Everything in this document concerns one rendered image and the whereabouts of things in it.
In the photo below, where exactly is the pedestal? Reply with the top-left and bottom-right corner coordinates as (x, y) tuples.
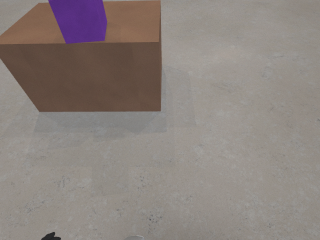
(0, 0), (162, 112)

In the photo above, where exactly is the carton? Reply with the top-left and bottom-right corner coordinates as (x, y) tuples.
(48, 0), (107, 44)

